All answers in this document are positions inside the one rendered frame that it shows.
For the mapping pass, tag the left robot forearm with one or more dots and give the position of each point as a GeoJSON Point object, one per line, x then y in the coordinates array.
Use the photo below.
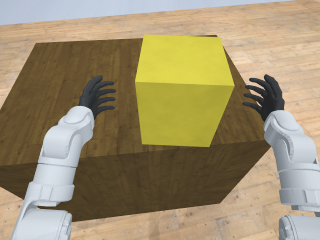
{"type": "Point", "coordinates": [60, 153]}

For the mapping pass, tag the carton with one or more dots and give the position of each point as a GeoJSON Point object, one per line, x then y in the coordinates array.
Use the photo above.
{"type": "Point", "coordinates": [183, 85]}

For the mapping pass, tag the robot right hand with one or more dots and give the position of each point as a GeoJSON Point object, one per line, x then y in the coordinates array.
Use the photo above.
{"type": "Point", "coordinates": [272, 96]}

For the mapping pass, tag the right robot upper arm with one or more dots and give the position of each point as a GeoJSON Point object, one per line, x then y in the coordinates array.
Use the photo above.
{"type": "Point", "coordinates": [298, 227]}

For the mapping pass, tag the left robot upper arm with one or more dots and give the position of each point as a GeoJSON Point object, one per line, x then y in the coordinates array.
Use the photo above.
{"type": "Point", "coordinates": [45, 224]}

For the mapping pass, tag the pedestal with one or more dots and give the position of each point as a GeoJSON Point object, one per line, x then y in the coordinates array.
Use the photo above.
{"type": "Point", "coordinates": [116, 174]}

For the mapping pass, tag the robot left hand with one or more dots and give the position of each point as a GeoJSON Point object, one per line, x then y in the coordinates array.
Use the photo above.
{"type": "Point", "coordinates": [91, 93]}

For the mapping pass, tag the right robot forearm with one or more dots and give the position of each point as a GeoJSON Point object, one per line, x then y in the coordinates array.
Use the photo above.
{"type": "Point", "coordinates": [296, 160]}

